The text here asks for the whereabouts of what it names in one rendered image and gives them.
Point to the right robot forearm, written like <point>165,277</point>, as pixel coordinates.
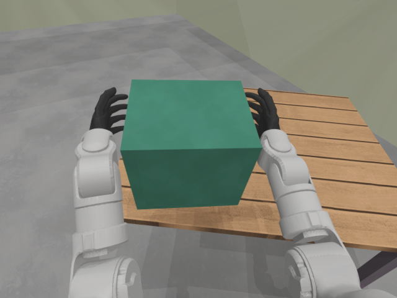
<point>302,217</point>

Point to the table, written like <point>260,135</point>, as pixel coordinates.
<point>354,178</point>

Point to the left robot forearm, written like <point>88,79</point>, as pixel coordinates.
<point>97,191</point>

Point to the right robot upper arm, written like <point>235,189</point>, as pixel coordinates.
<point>324,270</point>

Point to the carton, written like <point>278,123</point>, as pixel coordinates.
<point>188,143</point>

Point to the left robot upper arm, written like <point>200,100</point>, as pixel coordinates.
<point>117,277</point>

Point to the robot left hand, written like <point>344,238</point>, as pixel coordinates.
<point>101,118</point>

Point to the robot right hand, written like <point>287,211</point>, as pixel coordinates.
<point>267,117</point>

